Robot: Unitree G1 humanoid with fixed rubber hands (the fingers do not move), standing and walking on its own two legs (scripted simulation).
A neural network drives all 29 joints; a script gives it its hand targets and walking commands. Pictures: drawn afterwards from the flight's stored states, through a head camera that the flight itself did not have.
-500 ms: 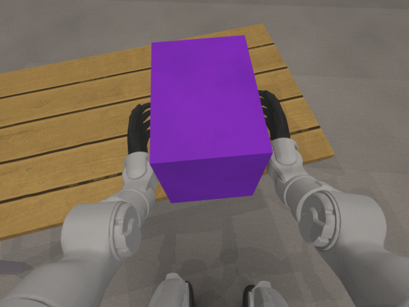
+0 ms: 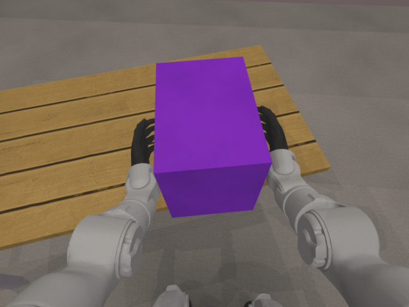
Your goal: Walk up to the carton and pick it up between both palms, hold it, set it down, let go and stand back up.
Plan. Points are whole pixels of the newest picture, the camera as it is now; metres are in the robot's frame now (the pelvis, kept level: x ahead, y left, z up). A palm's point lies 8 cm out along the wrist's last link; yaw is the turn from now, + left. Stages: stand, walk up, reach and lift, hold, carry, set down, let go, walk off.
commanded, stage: reach and lift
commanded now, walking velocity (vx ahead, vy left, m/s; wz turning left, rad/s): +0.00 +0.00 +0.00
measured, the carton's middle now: (206, 139) +0.45 +0.04 -0.01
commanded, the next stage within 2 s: none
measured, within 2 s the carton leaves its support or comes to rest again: leaves its support in 0.04 s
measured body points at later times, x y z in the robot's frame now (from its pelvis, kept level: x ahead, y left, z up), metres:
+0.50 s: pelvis -0.02 -0.02 +0.03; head -0.01 -0.02 +0.48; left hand +0.40 +0.17 +0.13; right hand +0.43 -0.11 +0.15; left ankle +0.01 +0.12 -0.69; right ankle +0.01 -0.14 -0.69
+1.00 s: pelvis -0.01 +0.00 +0.05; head -0.03 +0.00 +0.50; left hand +0.39 +0.18 +0.17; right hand +0.42 -0.10 +0.19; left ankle +0.01 +0.12 -0.69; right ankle +0.01 -0.14 -0.69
